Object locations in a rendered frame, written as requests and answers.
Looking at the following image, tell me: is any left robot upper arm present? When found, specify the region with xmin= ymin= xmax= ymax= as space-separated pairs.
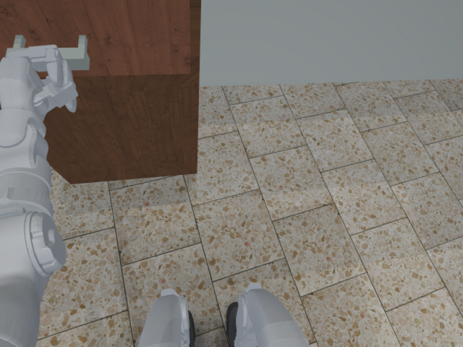
xmin=0 ymin=211 xmax=67 ymax=347

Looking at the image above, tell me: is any left robot hand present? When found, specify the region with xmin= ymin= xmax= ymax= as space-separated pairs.
xmin=0 ymin=45 xmax=78 ymax=121

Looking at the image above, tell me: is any handle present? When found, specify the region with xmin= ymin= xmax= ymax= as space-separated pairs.
xmin=5 ymin=35 xmax=90 ymax=71

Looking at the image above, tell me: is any cabinet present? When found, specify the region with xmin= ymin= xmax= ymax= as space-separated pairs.
xmin=0 ymin=0 xmax=201 ymax=184

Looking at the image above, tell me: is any robot shin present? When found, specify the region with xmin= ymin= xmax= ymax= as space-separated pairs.
xmin=234 ymin=283 xmax=261 ymax=347
xmin=152 ymin=288 xmax=190 ymax=347

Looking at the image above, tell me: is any right robot shin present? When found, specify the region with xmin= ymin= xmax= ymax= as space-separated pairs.
xmin=234 ymin=283 xmax=261 ymax=347

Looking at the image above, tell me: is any robot left forearm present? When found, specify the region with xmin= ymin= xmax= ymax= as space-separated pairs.
xmin=0 ymin=108 xmax=53 ymax=219

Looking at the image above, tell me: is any drawer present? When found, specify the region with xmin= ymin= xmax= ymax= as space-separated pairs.
xmin=0 ymin=0 xmax=190 ymax=77

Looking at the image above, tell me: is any left robot shin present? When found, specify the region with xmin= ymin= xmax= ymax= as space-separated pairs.
xmin=152 ymin=288 xmax=190 ymax=347

